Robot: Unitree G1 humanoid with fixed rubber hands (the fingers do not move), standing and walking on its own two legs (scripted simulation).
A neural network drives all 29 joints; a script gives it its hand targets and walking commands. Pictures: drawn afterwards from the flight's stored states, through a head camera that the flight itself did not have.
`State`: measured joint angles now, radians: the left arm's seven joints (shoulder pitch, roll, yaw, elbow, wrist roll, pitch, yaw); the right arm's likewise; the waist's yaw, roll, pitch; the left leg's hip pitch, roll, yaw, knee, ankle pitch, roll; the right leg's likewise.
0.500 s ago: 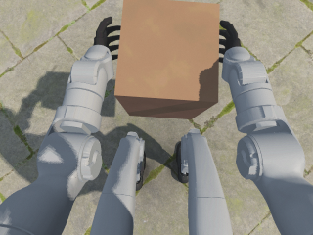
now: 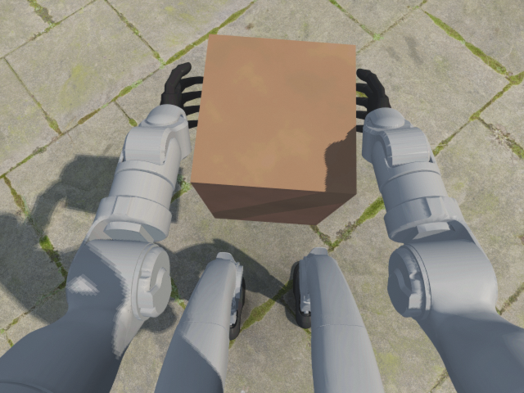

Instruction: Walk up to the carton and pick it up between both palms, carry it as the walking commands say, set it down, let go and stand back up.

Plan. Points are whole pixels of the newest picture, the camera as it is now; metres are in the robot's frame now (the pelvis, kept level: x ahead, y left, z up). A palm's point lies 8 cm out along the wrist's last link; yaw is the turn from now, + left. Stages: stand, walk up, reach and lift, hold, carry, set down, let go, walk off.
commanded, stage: reach and lift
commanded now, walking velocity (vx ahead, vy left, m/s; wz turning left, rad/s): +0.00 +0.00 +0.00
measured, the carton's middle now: (272, 147) +0.46 +0.00 -0.06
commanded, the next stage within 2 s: hold in 1.82 s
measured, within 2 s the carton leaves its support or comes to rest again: neither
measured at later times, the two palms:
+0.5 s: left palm (155, 97) +0.44 +0.14 +0.09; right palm (396, 106) +0.44 -0.15 +0.07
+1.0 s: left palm (122, 75) +0.41 +0.14 +0.17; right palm (434, 83) +0.42 -0.15 +0.16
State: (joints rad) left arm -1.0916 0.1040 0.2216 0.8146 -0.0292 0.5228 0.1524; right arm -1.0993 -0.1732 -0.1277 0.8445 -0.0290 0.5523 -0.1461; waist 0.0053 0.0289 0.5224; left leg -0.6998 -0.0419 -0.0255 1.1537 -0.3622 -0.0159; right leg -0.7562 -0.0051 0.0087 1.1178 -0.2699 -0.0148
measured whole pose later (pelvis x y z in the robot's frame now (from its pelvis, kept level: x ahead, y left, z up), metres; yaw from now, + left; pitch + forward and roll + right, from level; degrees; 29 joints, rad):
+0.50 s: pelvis +0.00 +0.00 +0.04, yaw +0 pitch -12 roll +2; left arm -1.04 0.09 0.23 0.80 0.00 0.59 0.13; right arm -1.03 -0.14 -0.13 0.79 -0.05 0.64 -0.15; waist 0.01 0.03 0.52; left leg -0.44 -0.04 -0.03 0.94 -0.28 -0.02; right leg -0.50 -0.01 0.01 0.91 -0.20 -0.01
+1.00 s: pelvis +0.02 -0.01 +0.06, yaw +0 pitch -12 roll +2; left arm -0.93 0.00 0.46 0.83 0.21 0.67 0.04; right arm -0.92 -0.01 -0.28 0.81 -0.19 0.72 -0.14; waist 0.01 0.02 0.23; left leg -0.33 -0.04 -0.03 0.80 -0.25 -0.02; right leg -0.41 -0.01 0.02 0.82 -0.23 -0.01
